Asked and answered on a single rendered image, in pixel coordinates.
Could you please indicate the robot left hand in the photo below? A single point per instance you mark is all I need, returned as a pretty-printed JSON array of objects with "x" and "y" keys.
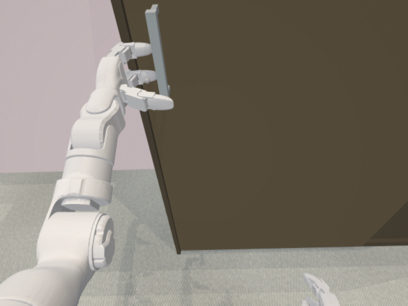
[{"x": 111, "y": 74}]

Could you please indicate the handle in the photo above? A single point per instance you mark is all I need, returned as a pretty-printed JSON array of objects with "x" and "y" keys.
[{"x": 157, "y": 49}]

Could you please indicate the left robot upper arm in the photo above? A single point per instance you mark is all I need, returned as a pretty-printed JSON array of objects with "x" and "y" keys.
[{"x": 73, "y": 246}]

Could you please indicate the wardrobe door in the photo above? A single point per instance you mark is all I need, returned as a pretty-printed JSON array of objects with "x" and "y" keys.
[
  {"x": 396, "y": 226},
  {"x": 290, "y": 120}
]

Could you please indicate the left robot forearm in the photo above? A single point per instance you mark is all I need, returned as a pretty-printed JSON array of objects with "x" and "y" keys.
[{"x": 85, "y": 183}]

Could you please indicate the robot right hand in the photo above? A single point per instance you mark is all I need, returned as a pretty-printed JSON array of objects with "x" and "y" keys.
[{"x": 321, "y": 291}]

